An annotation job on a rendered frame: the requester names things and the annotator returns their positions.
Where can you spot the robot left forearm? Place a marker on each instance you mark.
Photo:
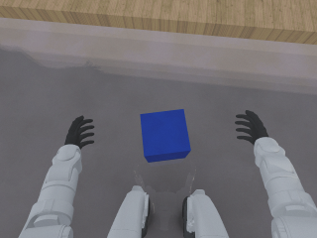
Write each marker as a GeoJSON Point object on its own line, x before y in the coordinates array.
{"type": "Point", "coordinates": [55, 203]}

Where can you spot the right robot hand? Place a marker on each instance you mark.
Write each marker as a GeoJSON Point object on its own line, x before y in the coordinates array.
{"type": "Point", "coordinates": [257, 129]}

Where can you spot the robot left shin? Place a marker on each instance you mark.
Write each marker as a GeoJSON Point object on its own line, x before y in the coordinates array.
{"type": "Point", "coordinates": [138, 188]}

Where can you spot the left robot hand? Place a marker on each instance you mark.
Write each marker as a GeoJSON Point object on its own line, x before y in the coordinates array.
{"type": "Point", "coordinates": [74, 138]}

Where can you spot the carton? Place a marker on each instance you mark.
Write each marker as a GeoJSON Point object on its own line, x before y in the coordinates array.
{"type": "Point", "coordinates": [165, 136]}

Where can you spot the left robot upper arm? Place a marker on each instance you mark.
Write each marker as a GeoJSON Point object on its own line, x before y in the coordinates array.
{"type": "Point", "coordinates": [54, 231]}

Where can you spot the robot right forearm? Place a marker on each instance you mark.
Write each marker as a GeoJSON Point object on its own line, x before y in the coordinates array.
{"type": "Point", "coordinates": [286, 195]}

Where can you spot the robot left foot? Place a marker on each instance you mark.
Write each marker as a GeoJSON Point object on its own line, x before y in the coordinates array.
{"type": "Point", "coordinates": [145, 229]}

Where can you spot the right robot upper arm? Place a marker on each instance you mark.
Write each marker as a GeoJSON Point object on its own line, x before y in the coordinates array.
{"type": "Point", "coordinates": [294, 227]}

